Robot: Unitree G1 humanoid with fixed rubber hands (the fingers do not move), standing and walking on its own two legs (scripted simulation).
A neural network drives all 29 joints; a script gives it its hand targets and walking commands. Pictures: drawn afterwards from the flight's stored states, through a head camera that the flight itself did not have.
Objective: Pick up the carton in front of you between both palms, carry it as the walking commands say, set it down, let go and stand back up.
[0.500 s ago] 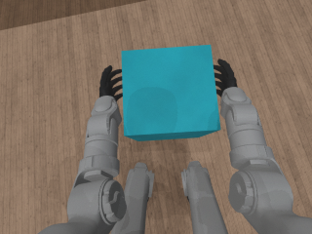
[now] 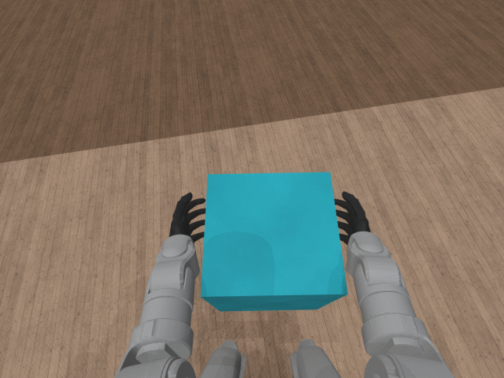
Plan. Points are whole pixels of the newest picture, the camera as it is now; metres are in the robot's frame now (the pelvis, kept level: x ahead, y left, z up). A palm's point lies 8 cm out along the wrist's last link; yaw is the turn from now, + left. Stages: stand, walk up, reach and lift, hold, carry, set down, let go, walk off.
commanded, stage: reach and lift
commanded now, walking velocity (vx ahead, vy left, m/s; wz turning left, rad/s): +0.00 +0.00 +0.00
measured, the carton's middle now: (268, 249) +0.37 +0.00 -0.11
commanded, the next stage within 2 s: hold in 1.48 s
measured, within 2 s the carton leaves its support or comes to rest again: neither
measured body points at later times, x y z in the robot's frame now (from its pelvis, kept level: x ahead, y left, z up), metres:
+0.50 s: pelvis +0.03 +0.01 +0.09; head +0.00 +0.00 +0.54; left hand +0.34 +0.16 +0.10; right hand +0.33 -0.15 +0.09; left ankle +0.04 +0.14 -0.65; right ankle +0.05 -0.13 -0.65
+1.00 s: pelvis +0.02 +0.00 +0.09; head +0.00 +0.00 +0.54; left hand +0.33 +0.15 +0.11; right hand +0.33 -0.15 +0.11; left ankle +0.04 +0.14 -0.65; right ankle +0.05 -0.13 -0.65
